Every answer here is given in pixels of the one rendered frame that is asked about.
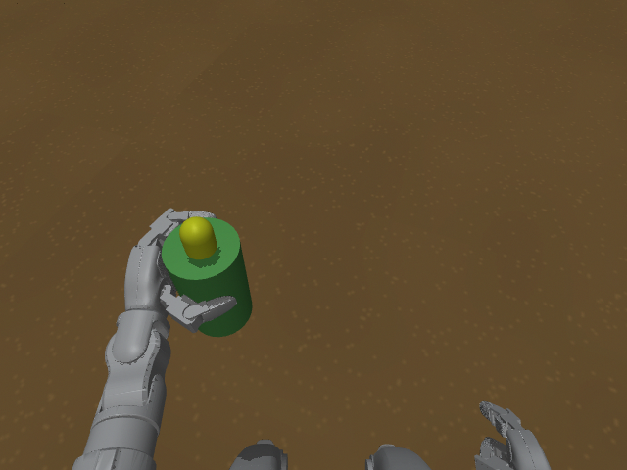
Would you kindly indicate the right robot hand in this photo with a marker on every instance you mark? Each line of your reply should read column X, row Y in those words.
column 522, row 450

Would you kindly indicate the left robot arm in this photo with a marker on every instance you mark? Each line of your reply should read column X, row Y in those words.
column 128, row 419

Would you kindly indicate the bottle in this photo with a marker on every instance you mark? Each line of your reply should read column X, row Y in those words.
column 204, row 259

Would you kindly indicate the left robot hand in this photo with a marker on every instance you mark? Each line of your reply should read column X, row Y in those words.
column 148, row 285

